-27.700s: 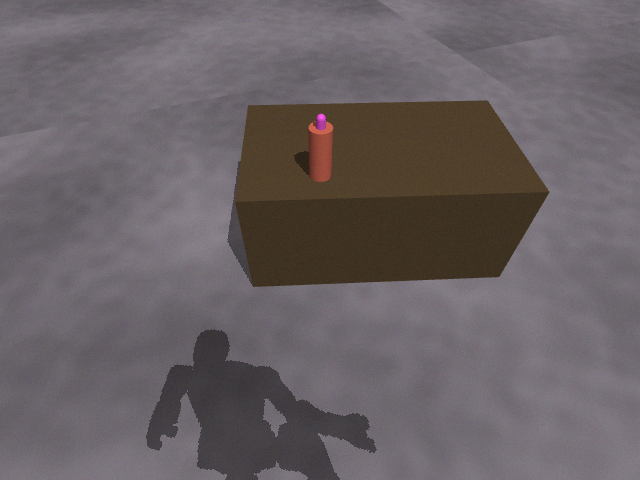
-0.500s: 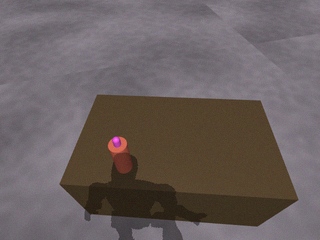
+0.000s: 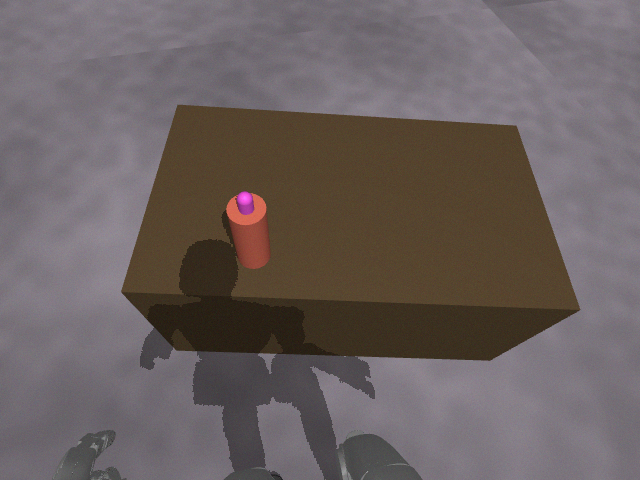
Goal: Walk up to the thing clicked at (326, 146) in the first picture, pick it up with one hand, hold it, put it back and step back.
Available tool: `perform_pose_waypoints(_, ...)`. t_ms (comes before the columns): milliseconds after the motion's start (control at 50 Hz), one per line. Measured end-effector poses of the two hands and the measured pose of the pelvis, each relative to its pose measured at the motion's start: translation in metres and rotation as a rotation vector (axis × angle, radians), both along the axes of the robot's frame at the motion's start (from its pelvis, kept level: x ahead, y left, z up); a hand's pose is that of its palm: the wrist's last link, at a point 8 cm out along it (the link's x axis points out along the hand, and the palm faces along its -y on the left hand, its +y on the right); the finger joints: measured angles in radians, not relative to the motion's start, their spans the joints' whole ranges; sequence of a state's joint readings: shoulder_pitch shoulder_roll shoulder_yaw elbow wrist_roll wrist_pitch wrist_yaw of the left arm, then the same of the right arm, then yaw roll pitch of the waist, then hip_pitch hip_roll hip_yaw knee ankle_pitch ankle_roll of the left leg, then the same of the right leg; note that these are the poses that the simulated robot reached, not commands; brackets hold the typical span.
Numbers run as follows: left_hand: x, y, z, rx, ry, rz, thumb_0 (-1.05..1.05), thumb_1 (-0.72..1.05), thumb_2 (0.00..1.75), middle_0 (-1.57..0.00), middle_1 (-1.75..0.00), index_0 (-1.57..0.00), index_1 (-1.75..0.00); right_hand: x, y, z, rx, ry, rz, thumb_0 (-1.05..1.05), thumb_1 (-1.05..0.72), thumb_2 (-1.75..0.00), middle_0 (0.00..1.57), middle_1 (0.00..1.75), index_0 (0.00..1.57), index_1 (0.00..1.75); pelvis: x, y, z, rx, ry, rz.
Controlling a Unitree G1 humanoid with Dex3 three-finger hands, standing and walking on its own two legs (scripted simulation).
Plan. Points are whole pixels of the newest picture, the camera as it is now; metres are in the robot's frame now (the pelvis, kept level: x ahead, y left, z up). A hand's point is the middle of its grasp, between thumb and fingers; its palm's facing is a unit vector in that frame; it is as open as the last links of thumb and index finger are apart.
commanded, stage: step back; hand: left
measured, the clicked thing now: (249, 228) +0.56 +0.13 -0.21
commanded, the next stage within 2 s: none
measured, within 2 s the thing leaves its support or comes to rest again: neither
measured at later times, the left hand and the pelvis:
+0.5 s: hand out of the picture +0.05 +0.27 -0.14, palm faces -0.03 -0.92 -0.39, open 7.4 cm; pelvis -0.10 +0.02 -0.01, yaw -1 degrees
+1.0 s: hand out of the picture -0.15 +0.25 -0.16, palm faces -0.12 -0.91 -0.40, open 7.4 cm; pelvis -0.25 -0.01 -0.02, yaw -6 degrees
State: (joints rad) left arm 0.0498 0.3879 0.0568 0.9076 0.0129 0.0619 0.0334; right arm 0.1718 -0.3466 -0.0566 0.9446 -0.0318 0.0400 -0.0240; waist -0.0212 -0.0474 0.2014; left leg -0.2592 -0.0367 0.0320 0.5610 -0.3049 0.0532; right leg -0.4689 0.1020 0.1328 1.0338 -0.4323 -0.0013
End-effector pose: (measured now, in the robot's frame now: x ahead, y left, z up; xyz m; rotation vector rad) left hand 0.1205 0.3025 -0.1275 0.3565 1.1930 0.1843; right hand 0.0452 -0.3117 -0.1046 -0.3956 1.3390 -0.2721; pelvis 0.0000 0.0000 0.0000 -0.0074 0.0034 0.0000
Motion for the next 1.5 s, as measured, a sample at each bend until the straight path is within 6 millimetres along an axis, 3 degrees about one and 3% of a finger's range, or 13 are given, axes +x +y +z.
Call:
perform_pose_waypoints(200, -0.048, -0.009, 0.012, 0.042, 0.032, -0.029, 0.01, 0.91, 0.9, -0.21, -0.3, -0.21, -0.3, 0.007, 0.006, -0.033, 0.095, -0.15, -0.03, 0.0, -0.9, -0.9, 0.2, 0.3, 0.21, 0.3, -0.027, -0.003, -0.01, -0.016, -0.051, -0.043)
perform_pose_waypoints(320, -0.06, -0.008, 0.032, 0.05, -0.038, -0.021, 0.01, 0.9, 0.9, -0.21, -0.3, -0.21, -0.3, 0.002, 0.012, -0.018, 0.115, -0.173, 0.012, 0.0, -0.9, -0.9, 0.2, 0.3, 0.21, 0.3, -0.05, -0.005, 0.003, 0.049, -0.028, -0.062)
perform_pose_waypoints(420, -0.067, -0.003, 0.036, 0.047, -0.099, -0.038, 0.01, 0.9, 0.9, -0.21, -0.3, -0.21, -0.3, -0.017, 0.007, -0.013, 0.068, -0.174, 0.048, 0.0, -0.9, -0.9, 0.2, 0.3, 0.21, 0.3, -0.074, 0.006, 0.002, 0.038, -0.013, -0.043)
perform_pose_waypoints(560, -0.098, 0.02, 0.012, 0.0, -0.134, -0.032, 0.01, 0.9, 0.9, -0.21, -0.3, -0.21, -0.3, -0.065, 0.022, -0.007, 0.004, -0.162, 0.067, 0.0, -0.9, -0.9, 0.2, 0.3, 0.2, 0.3, -0.115, 0.025, -0.012, 0.046, -0.057, -0.029)
perform_pose_waypoints(660, -0.138, 0.028, 0.009, -0.019, -0.069, -0.007, 0.01, 0.91, 0.9, -0.21, -0.3, -0.21, -0.3, -0.107, 0.03, 0.013, 0.0, -0.144, 0.062, 0.0, -0.9, -0.9, 0.2, 0.3, 0.21, 0.3, -0.136, 0.027, 0.0, -0.014, -0.045, -0.03)
perform_pose_waypoints(800, -0.204, 0.035, 0.006, 0.008, 0.03, -0.012, 0.01, 0.91, 0.9, -0.21, -0.3, -0.21, -0.3, -0.133, 0.02, 0.022, -0.019, -0.198, 0.051, 0.01, -0.9, -0.9, 0.21, 0.3, 0.21, 0.3, -0.175, 0.02, 0.001, -0.013, -0.019, -0.085)
perform_pose_waypoints(940, -0.252, 0.013, 0.0, 0.051, 0.068, -0.063, 0.01, 0.91, 0.9, -0.21, -0.3, -0.2, -0.29, -0.168, -0.011, -0.003, 0.002, -0.283, 0.032, 0.0, -0.9, -0.9, 0.21, 0.3, 0.21, 0.3, -0.227, -0.001, -0.019, 0.005, -0.043, -0.137)
perform_pose_waypoints(1000, -0.274, -0.006, 0.011, 0.044, 0.044, -0.06, 0.01, 0.91, 0.9, -0.21, -0.3, -0.2, -0.29, -0.194, -0.023, -0.015, 0.023, -0.267, -0.003, 0.0, -0.9, -0.9, 0.21, 0.3, 0.21, 0.3, -0.247, -0.008, -0.017, -0.034, -0.06, -0.101)
perform_pose_waypoints(1060, -0.293, -0.016, 0.026, 0.047, 0.028, -0.061, 0.01, 0.91, 0.9, -0.21, -0.3, -0.21, -0.3, -0.221, -0.025, -0.014, 0.047, -0.233, -0.034, 0.0, -0.9, -0.9, 0.2, 0.3, 0.21, 0.3, -0.26, -0.014, -0.007, 0.038, -0.05, -0.127)
perform_pose_waypoints(1200, -0.294, -0.018, 0.041, 0.081, -0.064, -0.081, 0.01, 0.9, 0.9, -0.21, -0.3, -0.21, -0.3, -0.288, -0.025, -0.015, 0.047, -0.144, -0.025, 0.0, -0.9, -0.9, 0.2, 0.3, 0.21, 0.3, -0.296, -0.017, -0.001, 0.04, -0.011, -0.079)
perform_pose_waypoints(1320, -0.299, -0.011, 0.019, 0.046, -0.175, -0.067, 0.01, 0.9, 0.9, -0.21, -0.3, -0.21, -0.3, -0.336, -0.012, -0.02, 0.026, -0.065, 0.022, 0.01, -0.9, -0.9, 0.2, 0.3, 0.21, 0.3, -0.339, -0.014, -0.016, 0.049, -0.038, -0.022)
perform_pose_waypoints(1420, -0.338, -0.023, 0.012, -0.011, -0.121, -0.047, 0.01, 0.91, 0.9, -0.21, -0.3, -0.21, -0.29, -0.36, -0.01, -0.003, 0.023, -0.088, 0.041, 0.01, -0.9, -0.9, 0.21, 0.3, 0.21, 0.3, -0.366, -0.016, -0.006, 0.001, -0.04, -0.02)
perform_pose_waypoints(1500, -0.379, -0.03, 0.01, -0.025, -0.075, -0.043, 0.01, 0.91, 0.9, -0.21, -0.3, -0.21, -0.3, -0.365, -0.021, 0.008, -0.001, -0.146, 0.049, 0.01, -0.9, -0.9, 0.21, 0.3, 0.21, 0.3, -0.389, -0.024, -0.002, -0.008, -0.02, -0.049)
